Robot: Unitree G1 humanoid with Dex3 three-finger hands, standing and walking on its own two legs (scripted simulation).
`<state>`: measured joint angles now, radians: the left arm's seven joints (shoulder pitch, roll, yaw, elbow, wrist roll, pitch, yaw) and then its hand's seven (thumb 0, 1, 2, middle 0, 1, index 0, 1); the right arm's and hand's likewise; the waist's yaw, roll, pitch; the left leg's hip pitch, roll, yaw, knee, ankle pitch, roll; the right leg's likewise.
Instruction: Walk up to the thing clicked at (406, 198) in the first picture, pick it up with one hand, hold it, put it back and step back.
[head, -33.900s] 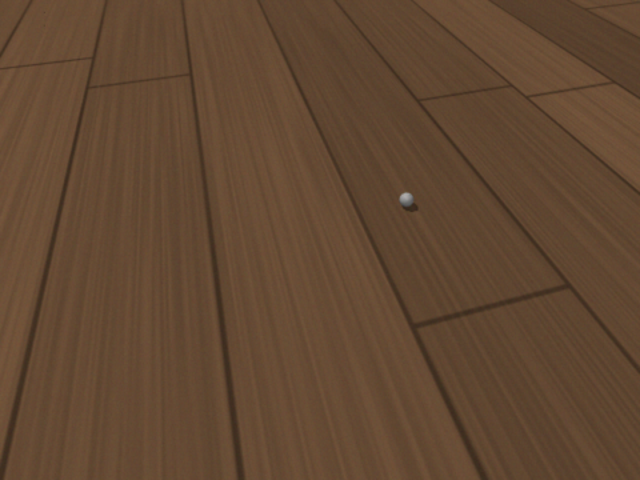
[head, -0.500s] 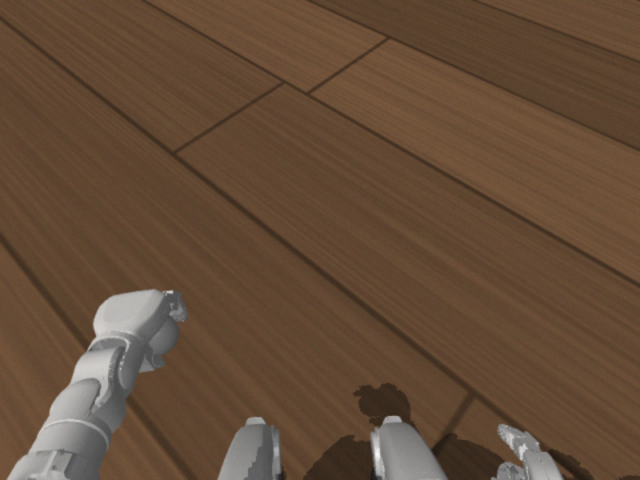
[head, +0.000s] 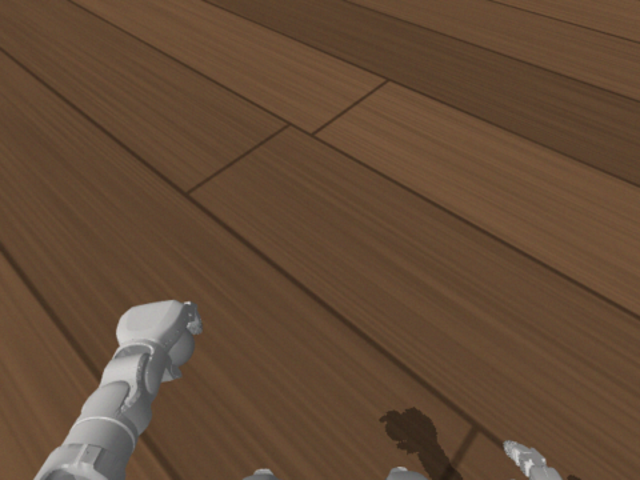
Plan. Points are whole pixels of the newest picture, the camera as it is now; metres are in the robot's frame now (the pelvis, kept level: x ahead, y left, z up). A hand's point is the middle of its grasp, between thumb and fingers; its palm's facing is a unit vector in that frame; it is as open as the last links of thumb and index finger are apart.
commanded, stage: hold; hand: left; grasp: from above
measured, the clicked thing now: (172, 346) +0.33 +0.23 -0.09
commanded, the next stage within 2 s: crouch in 1.86 s
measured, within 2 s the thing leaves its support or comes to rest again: neither
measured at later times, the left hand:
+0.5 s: hand (165, 333) +0.32 +0.22 -0.03, palm faces -0.44 -0.06 -0.90, open 8.4 cm
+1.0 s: hand (167, 336) +0.31 +0.21 -0.01, palm faces -0.44 -0.06 -0.90, open 8.5 cm
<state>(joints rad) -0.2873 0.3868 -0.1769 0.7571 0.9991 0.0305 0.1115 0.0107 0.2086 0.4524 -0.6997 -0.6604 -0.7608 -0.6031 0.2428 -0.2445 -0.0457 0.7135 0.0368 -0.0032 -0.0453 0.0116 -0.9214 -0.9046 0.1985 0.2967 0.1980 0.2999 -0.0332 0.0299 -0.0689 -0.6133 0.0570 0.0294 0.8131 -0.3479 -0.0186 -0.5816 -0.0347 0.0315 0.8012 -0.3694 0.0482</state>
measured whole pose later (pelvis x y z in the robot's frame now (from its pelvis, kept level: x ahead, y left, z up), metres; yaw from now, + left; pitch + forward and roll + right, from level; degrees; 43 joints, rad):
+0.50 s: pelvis +0.02 +0.00 +0.02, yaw +0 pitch +5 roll +0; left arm -0.28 0.39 -0.20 0.70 1.00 0.02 0.02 0.01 0.20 0.49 -0.69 -0.68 -0.74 -0.63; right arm 0.22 -0.25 -0.05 0.68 0.05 0.04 -0.04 0.01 -0.91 -0.90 0.20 0.30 0.20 0.30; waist -0.01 0.03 -0.05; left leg -0.43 0.05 0.05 0.65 -0.30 -0.02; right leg -0.42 -0.04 0.04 0.66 -0.33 0.05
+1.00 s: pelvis +0.01 -0.01 +0.03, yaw -1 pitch +2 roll +1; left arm -0.26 0.38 -0.22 0.64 0.99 0.04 -0.02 0.01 0.19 0.52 -0.68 -0.69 -0.74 -0.64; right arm 0.20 -0.25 -0.04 0.67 0.06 0.07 -0.05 0.01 -0.91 -0.90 0.20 0.30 0.20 0.30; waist 0.00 0.04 -0.02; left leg -0.33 0.05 0.05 0.54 -0.24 -0.03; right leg -0.33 -0.04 0.04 0.57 -0.28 0.04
